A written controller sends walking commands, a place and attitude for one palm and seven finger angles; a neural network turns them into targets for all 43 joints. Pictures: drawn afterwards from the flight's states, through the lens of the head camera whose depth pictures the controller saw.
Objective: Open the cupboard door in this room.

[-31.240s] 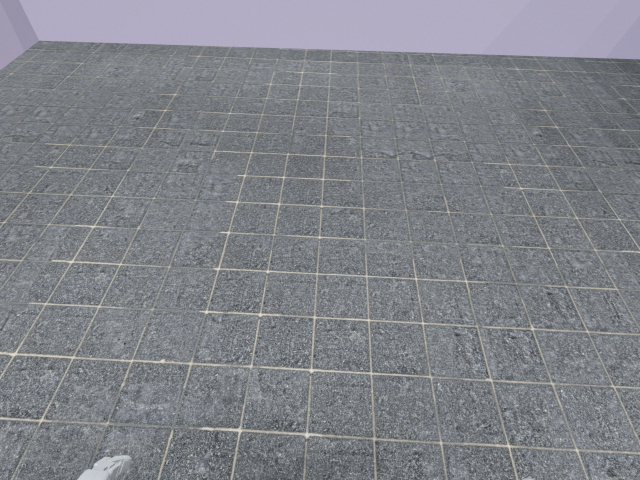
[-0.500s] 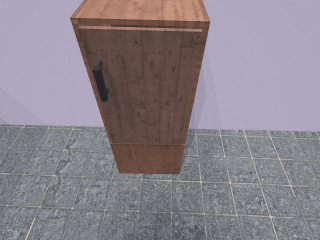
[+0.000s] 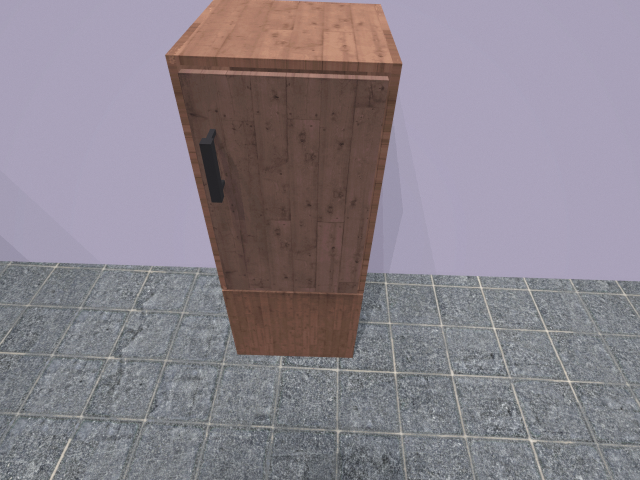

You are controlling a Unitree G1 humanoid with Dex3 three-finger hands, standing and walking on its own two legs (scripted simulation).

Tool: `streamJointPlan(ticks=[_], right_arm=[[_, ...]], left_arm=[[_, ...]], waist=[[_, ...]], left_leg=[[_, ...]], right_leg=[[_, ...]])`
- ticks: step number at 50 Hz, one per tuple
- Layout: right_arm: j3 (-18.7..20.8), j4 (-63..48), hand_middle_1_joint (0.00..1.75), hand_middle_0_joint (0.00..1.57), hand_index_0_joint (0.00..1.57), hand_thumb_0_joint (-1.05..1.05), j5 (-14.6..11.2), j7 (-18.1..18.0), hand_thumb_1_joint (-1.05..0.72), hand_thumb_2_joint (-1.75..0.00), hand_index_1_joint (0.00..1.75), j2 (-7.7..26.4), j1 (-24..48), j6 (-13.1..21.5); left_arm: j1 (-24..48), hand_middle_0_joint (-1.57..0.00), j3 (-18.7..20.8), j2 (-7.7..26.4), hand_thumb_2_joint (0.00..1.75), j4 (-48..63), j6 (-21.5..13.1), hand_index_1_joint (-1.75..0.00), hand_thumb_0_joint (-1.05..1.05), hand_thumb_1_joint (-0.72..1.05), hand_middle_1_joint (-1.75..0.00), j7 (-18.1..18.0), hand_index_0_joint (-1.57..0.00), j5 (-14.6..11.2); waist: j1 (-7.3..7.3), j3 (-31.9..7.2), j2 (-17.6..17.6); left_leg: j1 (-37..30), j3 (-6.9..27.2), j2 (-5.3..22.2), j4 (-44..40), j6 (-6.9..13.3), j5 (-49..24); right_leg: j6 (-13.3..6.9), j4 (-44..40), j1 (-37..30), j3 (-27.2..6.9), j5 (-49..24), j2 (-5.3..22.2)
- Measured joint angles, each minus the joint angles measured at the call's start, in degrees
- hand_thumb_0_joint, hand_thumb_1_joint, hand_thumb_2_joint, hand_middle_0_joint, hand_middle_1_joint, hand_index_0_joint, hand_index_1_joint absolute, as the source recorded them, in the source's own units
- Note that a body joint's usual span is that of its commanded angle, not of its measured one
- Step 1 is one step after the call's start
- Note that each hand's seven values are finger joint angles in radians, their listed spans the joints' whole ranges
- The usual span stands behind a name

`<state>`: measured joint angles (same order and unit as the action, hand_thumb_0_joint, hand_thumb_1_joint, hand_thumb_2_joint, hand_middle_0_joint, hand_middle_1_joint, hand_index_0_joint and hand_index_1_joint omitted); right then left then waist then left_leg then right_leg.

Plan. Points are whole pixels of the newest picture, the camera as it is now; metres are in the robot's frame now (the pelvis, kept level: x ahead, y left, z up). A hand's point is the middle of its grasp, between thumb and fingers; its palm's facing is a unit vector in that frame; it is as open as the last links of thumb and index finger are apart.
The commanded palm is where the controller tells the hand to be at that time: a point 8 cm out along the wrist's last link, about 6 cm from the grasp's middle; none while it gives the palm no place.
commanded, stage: shuffle to correct the standing spot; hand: left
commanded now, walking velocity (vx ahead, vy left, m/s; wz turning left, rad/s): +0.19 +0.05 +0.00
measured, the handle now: (214, 166) +0.66 +0.25 +0.05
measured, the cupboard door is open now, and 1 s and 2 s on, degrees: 0 0 0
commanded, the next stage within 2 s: come to a stop and stand still in 0.82 s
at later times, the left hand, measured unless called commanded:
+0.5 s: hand out of the picture +0.01 +0.18 -0.18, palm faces +0.02 -0.99 -0.11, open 7.4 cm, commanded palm none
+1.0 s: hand (162, 475) +0.17 +0.24 -0.17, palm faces +0.02 -0.99 -0.15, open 7.3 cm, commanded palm none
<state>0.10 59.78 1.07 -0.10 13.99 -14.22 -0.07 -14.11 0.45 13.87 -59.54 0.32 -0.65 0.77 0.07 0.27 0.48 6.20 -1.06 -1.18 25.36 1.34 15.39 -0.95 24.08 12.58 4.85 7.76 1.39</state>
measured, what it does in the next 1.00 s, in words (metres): walks ahead: left foot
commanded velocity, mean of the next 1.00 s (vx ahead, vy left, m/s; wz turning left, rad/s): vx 0.16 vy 0.00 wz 0.00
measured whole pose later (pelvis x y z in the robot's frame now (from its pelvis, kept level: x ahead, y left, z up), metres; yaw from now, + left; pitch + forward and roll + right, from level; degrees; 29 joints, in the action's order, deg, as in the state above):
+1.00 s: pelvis +0.13 +0.07 +0.00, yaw -2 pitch -1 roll +0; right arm 0.9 61.5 1.5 -1.3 5.2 -21.0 4.3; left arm -15.5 4.1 10.2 -58.3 0.1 0.1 1.4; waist -1.0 1.1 2.5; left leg 9.2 -7.2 0.5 23.0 2.9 13.2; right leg 0.6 53.1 28.0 3.9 15.1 5.1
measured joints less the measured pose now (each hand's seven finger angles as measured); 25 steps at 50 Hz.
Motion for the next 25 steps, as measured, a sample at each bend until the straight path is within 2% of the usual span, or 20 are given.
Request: streamJointPlan(ticks=[3, 8, 14, 17, 21, 23, 25], right_arm=[[-0.1, 1.5, 0.30, 0.20, 0.20, 0.01, 0.0, 0.0, -0.91, -0.90, 0.30, -0.9, -1.9, -0.4], [-0.1, 3.7, 0.30, 0.20, 0.20, 0.01, 0.3, -0.1, -0.91, -0.90, 0.30, -2.8, -6.1, -1.3], [0.2, 4.9, 0.30, 0.20, 0.20, 0.01, 0.3, -0.6, -0.91, -0.90, 0.30, -5.2, -10.1, -1.1], [0.4, 5.1, 0.30, 0.20, 0.20, 0.01, 0.4, -0.8, -0.91, -0.90, 0.30, -6.1, -11.8, -0.4], [0.7, 5.6, 0.30, 0.20, 0.20, 0.01, 0.0, -1.1, -0.91, -0.90, 0.30, -7.1, -12.9, 0.7], [0.7, 5.8, 0.30, 0.20, 0.20, 0.01, 0.0, -1.2, -0.91, -0.90, 0.30, -7.5, -13.1, 1.3], [0.5, 5.9, 0.30, 0.20, 0.20, 0.01, 0.0, -1.3, -0.91, -0.90, 0.30, -7.9, -13.1, 1.7]], left_arm=[[-1.6, -0.20, 0.0, -0.8, 0.90, -1.1, 0.1, -0.30, 0.01, 0.90, -0.30, -0.2, -0.21, 0.0], [-5.3, -0.20, 0.3, -3.0, 0.90, -2.2, 0.8, -0.30, 0.01, 0.90, -0.30, -0.4, -0.20, 0.3], [-8.8, -0.20, 1.2, -5.6, 0.90, -2.8, 1.0, -0.30, 0.01, 0.90, -0.30, -0.1, -0.20, 0.1], [-9.9, -0.20, 1.4, -6.6, 0.90, -3.3, 1.5, -0.30, 0.01, 0.90, -0.30, 0.1, -0.20, 0.3], [-9.5, -0.20, 1.5, -7.6, 0.90, -3.3, 1.6, -0.30, 0.01, 0.90, -0.30, 0.6, -0.20, 0.7], [-8.5, -0.20, 1.6, -8.0, 0.90, -2.6, 1.1, -0.30, 0.01, 0.90, -0.30, 0.8, -0.20, 0.6], [-7.3, -0.20, 1.7, -8.1, 0.90, -1.6, 0.2, -0.30, 0.01, 0.90, -0.30, 0.8, -0.20, 0.5]], waist=[[-0.09, 0.1, 0.1], [-0.06, -0.7, -0.2], [-0.17, 0.2, 0.4], [-0.40, 0.2, 0.6], [-1.11, 0.5, 0.4], [-1.47, 0.8, -0.2], [-1.66, 1.1, -0.6]], left_leg=[[0.6, 0.1, 0.1, 0.1, 0.0, -0.2], [2.4, 0.4, 0.6, 2.7, 0.4, 4.1], [4.0, 0.1, 0.4, 6.1, 1.3, 4.9], [3.4, -0.8, 0.1, 5.8, 2.0, 3.2], [0.8, -2.0, -0.5, 2.9, 2.7, 3.2], [-0.5, -2.2, -0.6, 1.1, 2.7, 2.7], [-1.1, -2.4, -0.5, 0.7, 2.5, 3.0]], right_leg=[[0.1, -0.3, 0.4, 0.1, -0.1, -0.1], [0.1, 1.1, 1.5, 0.1, 5.1, -0.7], [-0.3, 4.1, 3.0, -0.4, 6.6, -0.7], [-0.6, 8.4, 4.3, -1.1, 11.5, -0.4], [-0.8, 18.1, 7.0, -1.0, 14.2, 0.5], [-0.7, 16.9, 6.7, -0.3, 14.2, 1.1], [-0.5, 12.0, 5.1, 0.3, 12.1, 1.3]])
